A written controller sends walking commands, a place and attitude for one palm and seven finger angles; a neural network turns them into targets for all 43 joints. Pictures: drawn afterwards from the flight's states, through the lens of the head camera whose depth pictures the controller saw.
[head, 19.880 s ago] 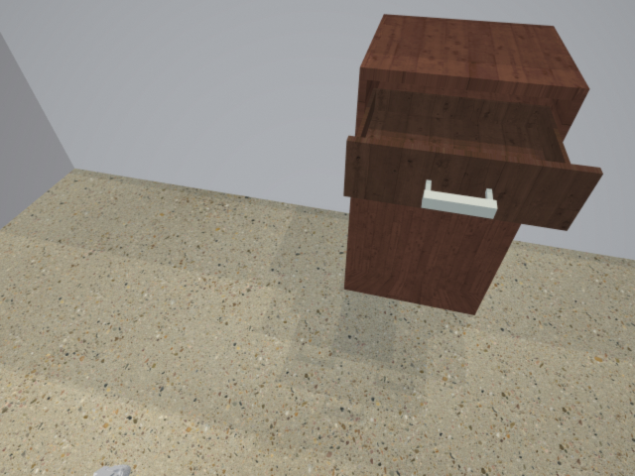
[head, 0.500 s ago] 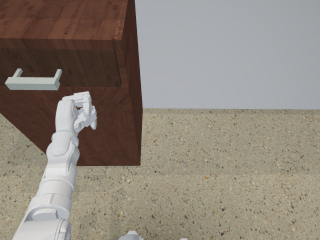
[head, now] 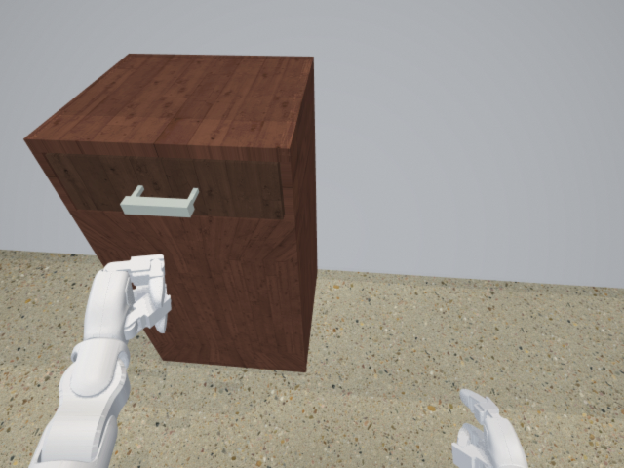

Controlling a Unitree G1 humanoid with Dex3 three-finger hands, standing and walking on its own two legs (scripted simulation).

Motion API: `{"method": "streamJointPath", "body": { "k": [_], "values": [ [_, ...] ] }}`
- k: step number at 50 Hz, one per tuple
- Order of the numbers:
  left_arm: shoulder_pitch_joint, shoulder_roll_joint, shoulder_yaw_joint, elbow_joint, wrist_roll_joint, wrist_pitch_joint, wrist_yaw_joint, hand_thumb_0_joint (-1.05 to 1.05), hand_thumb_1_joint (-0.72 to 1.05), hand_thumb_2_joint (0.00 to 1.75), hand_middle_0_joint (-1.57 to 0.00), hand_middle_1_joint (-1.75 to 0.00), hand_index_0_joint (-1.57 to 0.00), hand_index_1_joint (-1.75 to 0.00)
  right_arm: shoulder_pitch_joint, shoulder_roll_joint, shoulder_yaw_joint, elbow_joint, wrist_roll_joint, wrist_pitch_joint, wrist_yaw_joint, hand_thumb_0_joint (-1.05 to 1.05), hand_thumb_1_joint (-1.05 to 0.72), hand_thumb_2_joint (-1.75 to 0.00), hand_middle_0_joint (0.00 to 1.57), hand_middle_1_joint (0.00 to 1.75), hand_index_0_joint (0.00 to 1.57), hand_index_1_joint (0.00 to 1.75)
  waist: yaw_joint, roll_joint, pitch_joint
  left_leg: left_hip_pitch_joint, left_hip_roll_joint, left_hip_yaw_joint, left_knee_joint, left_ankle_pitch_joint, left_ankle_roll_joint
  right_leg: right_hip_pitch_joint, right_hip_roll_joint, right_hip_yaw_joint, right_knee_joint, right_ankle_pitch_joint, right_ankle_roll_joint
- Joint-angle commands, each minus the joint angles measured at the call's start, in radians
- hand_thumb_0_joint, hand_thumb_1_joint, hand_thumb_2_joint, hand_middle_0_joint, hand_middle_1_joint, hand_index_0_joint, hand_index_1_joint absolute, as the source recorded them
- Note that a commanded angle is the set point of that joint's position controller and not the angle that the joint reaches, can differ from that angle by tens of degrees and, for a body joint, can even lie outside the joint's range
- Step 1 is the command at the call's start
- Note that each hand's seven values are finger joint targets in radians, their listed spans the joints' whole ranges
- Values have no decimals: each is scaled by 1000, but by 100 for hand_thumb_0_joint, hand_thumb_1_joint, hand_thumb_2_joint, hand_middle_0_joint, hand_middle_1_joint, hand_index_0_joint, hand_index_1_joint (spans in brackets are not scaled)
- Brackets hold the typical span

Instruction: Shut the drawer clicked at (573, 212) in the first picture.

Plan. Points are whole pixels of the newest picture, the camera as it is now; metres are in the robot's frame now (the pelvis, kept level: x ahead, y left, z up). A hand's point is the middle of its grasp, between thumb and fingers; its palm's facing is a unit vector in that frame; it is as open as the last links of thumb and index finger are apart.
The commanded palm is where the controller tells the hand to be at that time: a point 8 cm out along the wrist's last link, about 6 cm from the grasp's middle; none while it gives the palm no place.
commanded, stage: draw the hand back to the body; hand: left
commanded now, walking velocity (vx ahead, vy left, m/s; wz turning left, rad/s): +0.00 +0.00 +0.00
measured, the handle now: (162, 199) +0.58 +0.35 +0.01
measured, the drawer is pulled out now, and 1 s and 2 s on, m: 0.00 0.00 0.00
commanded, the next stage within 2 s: step back with the hand held close in 0.54 s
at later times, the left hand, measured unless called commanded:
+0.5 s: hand (65, 345) +0.18 +0.24 +0.17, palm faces +0.40 -0.83 -0.39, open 3.2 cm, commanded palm +0.14 +0.28 +0.18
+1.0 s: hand (91, 333) +0.21 +0.24 +0.15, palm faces +0.27 -0.84 -0.48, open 3.2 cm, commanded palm +0.14 +0.28 +0.18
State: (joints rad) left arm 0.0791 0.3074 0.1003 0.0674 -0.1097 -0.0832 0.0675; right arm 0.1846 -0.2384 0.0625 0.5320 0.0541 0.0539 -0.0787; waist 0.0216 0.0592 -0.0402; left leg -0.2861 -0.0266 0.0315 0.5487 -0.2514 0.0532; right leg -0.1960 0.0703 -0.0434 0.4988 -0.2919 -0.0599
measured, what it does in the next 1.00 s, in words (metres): stands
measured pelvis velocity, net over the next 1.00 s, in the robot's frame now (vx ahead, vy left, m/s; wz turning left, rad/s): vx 0.01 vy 0.01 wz -0.02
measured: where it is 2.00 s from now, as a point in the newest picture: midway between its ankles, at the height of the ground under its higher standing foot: outside the picture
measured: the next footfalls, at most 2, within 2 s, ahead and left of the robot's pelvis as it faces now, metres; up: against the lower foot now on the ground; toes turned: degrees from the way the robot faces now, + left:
none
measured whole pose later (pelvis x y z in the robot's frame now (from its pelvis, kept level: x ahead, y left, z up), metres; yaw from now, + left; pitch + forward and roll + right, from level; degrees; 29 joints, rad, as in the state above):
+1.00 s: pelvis +0.01 +0.01 +0.01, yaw -1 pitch +1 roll -1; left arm 0.61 0.38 0.32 -0.47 -0.08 -0.17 0.09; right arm 0.18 -0.26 -0.03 0.54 0.02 0.05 -0.06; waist 0.00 0.07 0.01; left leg -0.26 -0.03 0.05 0.44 -0.20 0.06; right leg -0.18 0.07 -0.01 0.39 -0.23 -0.04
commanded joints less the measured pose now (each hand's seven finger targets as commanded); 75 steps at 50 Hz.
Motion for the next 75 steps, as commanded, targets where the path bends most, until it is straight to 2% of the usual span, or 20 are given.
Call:
{"method": "streamJointPath", "body": {
  "k": [1,11,12,18,22,26,30,33,34,35,36,40,45,50,52,57,65,69,71,75],
  "values": [
    [-124,152,87,-370,1,-57,19,0,90,90,-140,-160,-140,-160,-125,-106,-41,-145,-10,-80,-5,0,-90,-90,20,30,20,30,-3,-14,-84,183,54,-93,-162,37,-13,-8,-57,67,-162,84,22],
    [207,191,218,-617,3,-62,21,0,90,90,-140,-160,-140,-160,-141,-99,-55,-128,-32,-124,14,0,-90,-90,20,30,20,30,26,-12,-11,223,49,-72,-189,141,-17,49,-59,64,-229,161,24],
    [220,193,224,-644,4,-66,21,0,90,90,-140,-160,-140,-160,-140,-97,-53,-127,-33,-128,14,0,-90,-90,20,30,20,30,27,25,-14,231,47,-74,-192,143,-18,50,-61,66,-230,161,23],
    [404,227,310,-776,0,-88,26,0,90,90,-140,-160,-140,-160,-128,-96,-66,-128,-35,-164,19,0,-90,-90,20,30,20,30,41,0,-34,236,51,-70,-172,200,-21,74,-60,61,-220,215,25],
    [363,158,249,-668,8,-73,22,0,90,90,-140,-160,-140,-160,-115,-108,-72,-105,-38,-164,16,0,-90,-90,20,30,20,30,15,-48,90,215,52,-77,-187,137,-19,2,-58,59,-245,143,32],
    [331,187,272,-663,11,-78,32,0,90,90,-140,-160,-140,-160,-115,-107,-78,-103,-40,-164,4,0,-90,-90,20,30,20,30,24,-65,54,232,46,-71,-180,122,-10,13,-64,69,-253,119,32],
    [329,207,285,-743,14,-91,42,0,90,90,-140,-160,-140,-160,-121,-98,-73,-109,-43,-179,3,0,-90,-90,20,30,20,30,42,10,-44,250,40,-67,-165,190,-11,81,-76,75,-221,202,27],
    [350,205,283,-757,15,-87,47,0,90,90,-140,-160,-140,-160,-120,-94,-65,-102,-46,-189,7,0,-90,-90,20,30,20,30,43,47,-30,237,41,-73,-165,220,-22,90,-73,71,-214,234,23],
    [269,329,421,-841,22,-128,53,0,90,90,-140,-160,-140,-160,-118,-120,-74,-141,-40,-163,13,0,-90,-90,20,30,20,30,6,29,56,177,56,-90,-133,157,6,-24,-120,187,-264,275,41],
    [364,261,380,-746,24,-134,46,0,90,90,-140,-160,-140,-160,-112,-108,-78,-111,-49,-143,14,0,-90,-90,20,30,20,30,-1,-9,54,171,53,-96,-116,155,7,-28,-140,182,-266,289,41],
    [361,266,378,-751,26,-139,44,0,90,90,-140,-160,-140,-160,-123,-114,-82,-118,-50,-133,18,0,-90,-90,20,30,20,30,2,-10,69,170,49,-94,-115,155,3,-49,-141,187,-278,300,47],
    [476,184,324,-661,24,-139,33,0,90,90,-140,-160,-140,-160,-99,-116,-101,-124,-42,-94,28,0,-90,-90,20,30,20,30,-11,-23,-9,166,75,-83,-121,253,1,-10,-139,144,-215,375,66],
    [528,226,364,-712,20,-146,39,0,90,90,-140,-160,-140,-160,-103,-112,-117,-153,-33,-63,22,0,-90,-90,20,30,20,30,-11,-85,-120,167,92,-72,-115,382,3,40,-131,107,-141,492,87],
    [558,265,395,-812,18,-155,56,0,90,90,-140,-160,-140,-160,-97,-111,-120,-177,-32,-53,12,0,-90,-90,20,30,20,30,-10,-38,-163,132,102,-83,-109,434,4,58,-123,103,-82,493,78],
    [565,275,403,-831,21,-157,63,0,90,90,-140,-160,-140,-160,-94,-110,-120,-179,-34,-57,6,0,-90,-90,20,30,20,30,-10,2,-159,107,106,-93,-113,415,4,49,-117,104,-71,447,74],
    [583,255,391,-807,26,-162,72,0,90,90,-140,-160,-140,-160,-81,-114,-120,-170,-38,-66,3,0,-90,-90,20,30,20,30,-20,10,-108,21,128,-129,-152,285,6,21,-98,102,-56,293,65],
    [546,231,380,-780,53,-191,81,0,90,90,-140,-160,-140,-160,-74,-129,-118,-166,-41,-104,-3,0,-90,-90,20,30,20,30,-30,-4,-3,-273,162,-221,-262,-256,37,59,-79,132,-27,32,54],
    [508,229,384,-835,81,-201,82,0,90,90,-140,-160,-140,-160,-74,-139,-119,-174,-50,-125,-11,0,-90,-90,20,30,20,30,-24,54,-11,-440,213,-284,-353,-440,62,181,-33,105,117,18,60],
    [484,256,410,-881,90,-208,83,0,90,90,-140,-160,-140,-160,-76,-139,-122,-175,-56,-137,-15,0,-90,-90,20,30,20,30,-17,84,-41,-471,235,-308,-385,-485,69,222,-9,94,184,38,63],
    [513,252,422,-888,90,-218,80,0,90,90,-140,-160,-140,-160,-64,-129,-124,-168,-62,-155,-8,0,-90,-90,20,30,20,30,-22,60,-48,-466,243,-311,-354,-432,78,208,-4,110,207,29,53]
  ]
}}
